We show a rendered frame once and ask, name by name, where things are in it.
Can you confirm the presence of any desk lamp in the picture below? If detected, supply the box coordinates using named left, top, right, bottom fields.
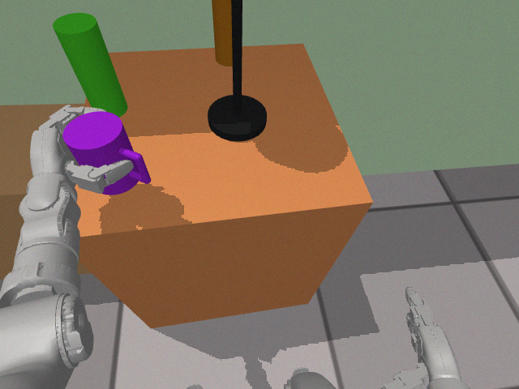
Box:
left=208, top=0, right=267, bottom=142

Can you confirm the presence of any left robot hand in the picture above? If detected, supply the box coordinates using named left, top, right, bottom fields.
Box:
left=30, top=105, right=134, bottom=194

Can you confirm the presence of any left robot arm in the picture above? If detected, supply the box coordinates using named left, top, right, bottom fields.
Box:
left=0, top=173, right=93, bottom=389

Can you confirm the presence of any right robot hand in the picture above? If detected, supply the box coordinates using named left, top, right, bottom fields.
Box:
left=381, top=286, right=461, bottom=389

